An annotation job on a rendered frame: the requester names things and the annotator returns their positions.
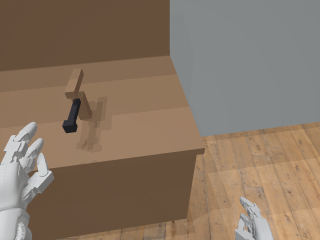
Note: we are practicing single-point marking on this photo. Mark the counter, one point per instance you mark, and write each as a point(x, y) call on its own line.
point(132, 158)

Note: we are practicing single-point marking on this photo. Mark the robot left hand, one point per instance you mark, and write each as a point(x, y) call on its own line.
point(19, 160)

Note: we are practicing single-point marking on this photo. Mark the robot right hand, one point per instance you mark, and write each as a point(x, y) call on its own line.
point(257, 229)

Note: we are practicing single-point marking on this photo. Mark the tap lever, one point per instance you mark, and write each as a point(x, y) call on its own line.
point(70, 125)

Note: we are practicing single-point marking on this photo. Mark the robot left forearm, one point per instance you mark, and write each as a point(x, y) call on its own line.
point(14, 224)

